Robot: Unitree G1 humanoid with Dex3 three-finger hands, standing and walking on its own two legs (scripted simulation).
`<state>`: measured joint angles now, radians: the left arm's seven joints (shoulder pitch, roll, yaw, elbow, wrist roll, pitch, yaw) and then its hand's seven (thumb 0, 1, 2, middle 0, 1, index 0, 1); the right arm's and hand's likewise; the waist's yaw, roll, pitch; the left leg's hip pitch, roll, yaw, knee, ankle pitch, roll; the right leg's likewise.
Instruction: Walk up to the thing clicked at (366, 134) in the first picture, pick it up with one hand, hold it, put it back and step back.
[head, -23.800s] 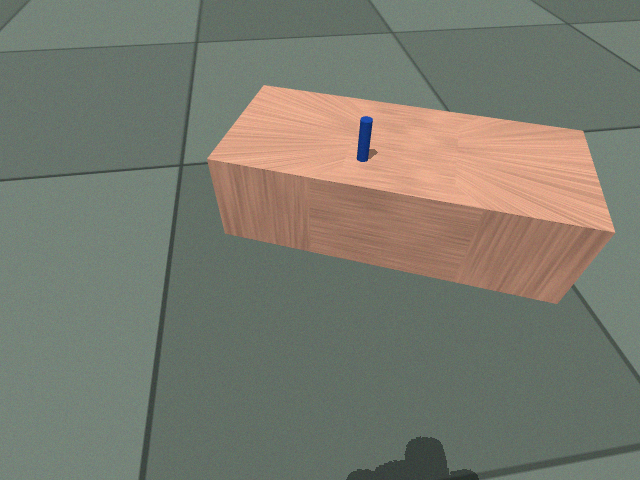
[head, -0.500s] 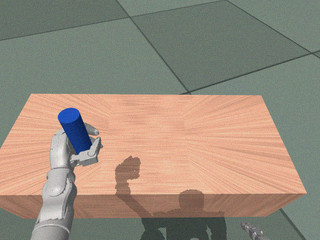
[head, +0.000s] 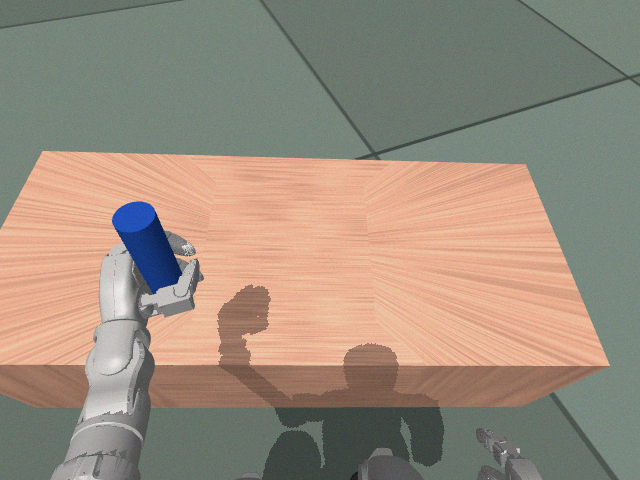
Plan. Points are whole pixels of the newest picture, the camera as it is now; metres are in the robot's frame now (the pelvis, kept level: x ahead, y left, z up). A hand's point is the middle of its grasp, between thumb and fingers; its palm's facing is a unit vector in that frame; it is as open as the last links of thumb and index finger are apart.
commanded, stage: crouch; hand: left
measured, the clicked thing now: (156, 261) +0.37 +0.19 +0.06
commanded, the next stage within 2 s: lower in 1.06 s
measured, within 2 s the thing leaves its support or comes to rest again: neither
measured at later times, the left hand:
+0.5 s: hand (205, 261) +0.46 +0.18 -0.10, palm faces +0.15 -0.99 -0.01, open 5.1 cm
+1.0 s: hand (207, 262) +0.49 +0.19 -0.14, palm faces +0.14 -0.99 -0.02, open 5.1 cm
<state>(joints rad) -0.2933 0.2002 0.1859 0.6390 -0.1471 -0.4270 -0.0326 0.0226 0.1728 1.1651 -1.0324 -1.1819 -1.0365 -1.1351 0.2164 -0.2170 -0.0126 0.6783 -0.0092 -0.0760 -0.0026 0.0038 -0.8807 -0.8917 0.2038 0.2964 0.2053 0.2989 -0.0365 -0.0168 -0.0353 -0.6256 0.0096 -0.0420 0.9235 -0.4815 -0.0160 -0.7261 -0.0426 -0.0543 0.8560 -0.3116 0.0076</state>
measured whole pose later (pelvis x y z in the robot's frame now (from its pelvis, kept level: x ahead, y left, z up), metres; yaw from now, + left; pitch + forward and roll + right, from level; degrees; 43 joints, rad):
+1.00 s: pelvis -0.05 +0.01 -0.16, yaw -1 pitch +33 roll -3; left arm -0.95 0.47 0.41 1.20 -0.05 -0.55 -0.06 0.02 0.18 1.16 -1.04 -1.17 -1.04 -1.13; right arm 0.26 -0.26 0.05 0.68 -0.06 -0.02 0.03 0.00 -0.90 -0.90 0.20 0.30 0.20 0.30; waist -0.19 0.01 -0.16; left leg -1.56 -0.01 -0.06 1.65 -0.68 -0.01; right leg -1.65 -0.06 -0.05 1.52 -0.45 0.01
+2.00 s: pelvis -0.07 +0.01 -0.26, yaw -1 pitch +37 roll -4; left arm -1.13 0.57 0.44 1.28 0.05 -0.53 -0.02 0.02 0.18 1.15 -1.03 -1.17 -1.03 -1.14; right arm 0.25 -0.28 0.09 0.65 -0.10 0.01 0.06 0.00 -0.90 -0.90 0.20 0.30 0.20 0.30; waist -0.25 0.02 -0.13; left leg -1.91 -0.04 -0.07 2.00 -0.74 -0.01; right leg -2.01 -0.09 -0.03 1.84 -0.48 0.01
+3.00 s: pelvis -0.08 +0.01 -0.29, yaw -1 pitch +38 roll -4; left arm -1.21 0.60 0.43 1.29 0.05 -0.48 -0.02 0.00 -0.03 0.53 -0.75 -0.65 -0.74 -0.65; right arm 0.25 -0.30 0.09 0.63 -0.09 0.02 0.06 0.00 -0.90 -0.89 0.20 0.30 0.21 0.30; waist -0.27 0.03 -0.11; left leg -2.01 -0.06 -0.07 2.08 -0.73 -0.01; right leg -2.10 -0.10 -0.03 1.91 -0.47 0.02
